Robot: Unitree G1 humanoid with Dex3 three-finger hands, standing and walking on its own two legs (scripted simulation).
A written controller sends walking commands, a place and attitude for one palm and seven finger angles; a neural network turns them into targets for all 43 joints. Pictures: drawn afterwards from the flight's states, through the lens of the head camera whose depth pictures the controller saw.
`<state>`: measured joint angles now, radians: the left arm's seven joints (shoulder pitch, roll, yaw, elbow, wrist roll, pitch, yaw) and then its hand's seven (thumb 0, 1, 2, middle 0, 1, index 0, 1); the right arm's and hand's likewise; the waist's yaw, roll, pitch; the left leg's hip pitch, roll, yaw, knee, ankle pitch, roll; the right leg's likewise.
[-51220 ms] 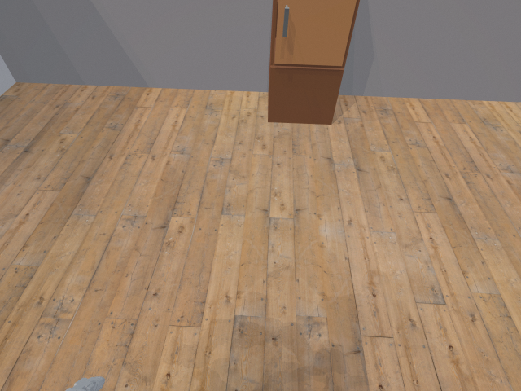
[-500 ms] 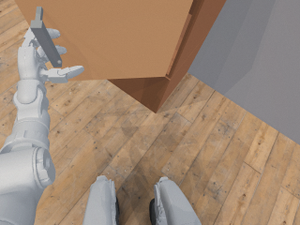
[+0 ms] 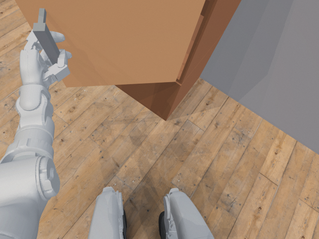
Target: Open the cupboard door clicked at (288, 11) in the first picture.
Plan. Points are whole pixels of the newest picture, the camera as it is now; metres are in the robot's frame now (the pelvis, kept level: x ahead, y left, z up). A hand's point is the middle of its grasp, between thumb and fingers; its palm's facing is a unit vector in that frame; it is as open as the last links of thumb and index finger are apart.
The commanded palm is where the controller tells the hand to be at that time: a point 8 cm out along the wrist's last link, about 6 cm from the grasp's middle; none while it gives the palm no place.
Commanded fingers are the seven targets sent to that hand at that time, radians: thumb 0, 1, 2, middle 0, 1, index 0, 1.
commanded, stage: pull the door open along its arc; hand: left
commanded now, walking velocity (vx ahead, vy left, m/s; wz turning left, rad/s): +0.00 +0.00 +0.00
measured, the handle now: (52, 43) +0.57 +0.23 +0.05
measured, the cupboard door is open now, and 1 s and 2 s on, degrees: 43 81 85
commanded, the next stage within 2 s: open thumb and fingers to let go in 1.08 s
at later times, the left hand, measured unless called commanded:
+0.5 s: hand (79, 108) +0.40 +0.16 +0.04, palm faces +0.10 -0.99 +0.03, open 6.1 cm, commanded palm +0.35 +0.21 +0.04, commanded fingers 0.00 0.90 0.90 -0.40 -1.35 -0.40 -1.35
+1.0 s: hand (122, 143) +0.33 +0.07 +0.04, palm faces +0.45 -0.90 -0.02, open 6.1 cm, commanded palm +0.26 +0.10 +0.04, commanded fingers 0.00 0.90 0.90 -0.40 -1.35 -0.40 -1.35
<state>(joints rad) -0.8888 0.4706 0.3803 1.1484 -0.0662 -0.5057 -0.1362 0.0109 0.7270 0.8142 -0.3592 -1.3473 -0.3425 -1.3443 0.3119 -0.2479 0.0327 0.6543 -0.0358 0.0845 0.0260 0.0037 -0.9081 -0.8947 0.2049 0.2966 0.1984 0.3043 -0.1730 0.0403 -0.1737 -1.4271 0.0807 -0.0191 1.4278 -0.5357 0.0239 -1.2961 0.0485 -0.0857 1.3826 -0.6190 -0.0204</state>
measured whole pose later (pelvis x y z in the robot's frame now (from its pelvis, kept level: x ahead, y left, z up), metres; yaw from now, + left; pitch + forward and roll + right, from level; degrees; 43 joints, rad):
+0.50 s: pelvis +0.02 +0.00 +0.03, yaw +1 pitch +26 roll -2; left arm -0.32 0.18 0.20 0.64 -0.15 -0.52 -0.04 0.01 0.70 0.73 -0.32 -1.32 -0.35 -1.33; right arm 0.27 -0.23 -0.01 0.58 0.00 0.10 0.05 0.01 -0.91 -0.89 0.20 0.30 0.20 0.30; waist -0.08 0.03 -0.20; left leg -1.22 0.07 0.03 1.30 -0.53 0.02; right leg -1.12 0.04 -0.04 1.29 -0.62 -0.02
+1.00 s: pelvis +0.02 -0.05 +0.03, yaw +5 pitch +22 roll +1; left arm -0.01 -0.09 -0.10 0.42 0.08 -0.52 0.53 0.02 0.68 0.76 -0.30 -1.29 -0.35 -1.32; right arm 0.18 -0.17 -0.01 0.61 -0.09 0.02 0.04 0.01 -0.91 -0.90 0.20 0.30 0.20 0.30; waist -0.01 0.01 -0.21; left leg -1.14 0.04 -0.02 1.26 -0.51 -0.05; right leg -1.05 0.02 -0.09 1.31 -0.65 -0.09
